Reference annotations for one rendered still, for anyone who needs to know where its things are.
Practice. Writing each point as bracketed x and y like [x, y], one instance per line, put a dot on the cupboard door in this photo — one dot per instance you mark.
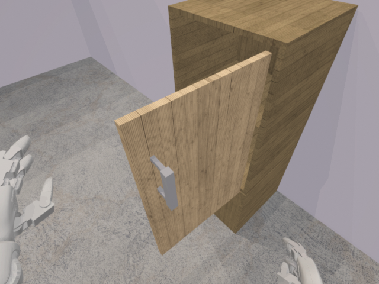
[203, 133]

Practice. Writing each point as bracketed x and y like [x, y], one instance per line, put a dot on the handle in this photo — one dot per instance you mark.
[168, 180]

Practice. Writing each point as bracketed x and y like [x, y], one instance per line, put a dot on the right robot hand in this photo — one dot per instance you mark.
[304, 270]

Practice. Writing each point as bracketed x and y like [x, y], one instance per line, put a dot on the left robot hand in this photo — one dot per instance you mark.
[13, 168]

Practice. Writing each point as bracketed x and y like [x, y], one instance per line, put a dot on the robot left forearm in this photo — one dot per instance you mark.
[10, 268]

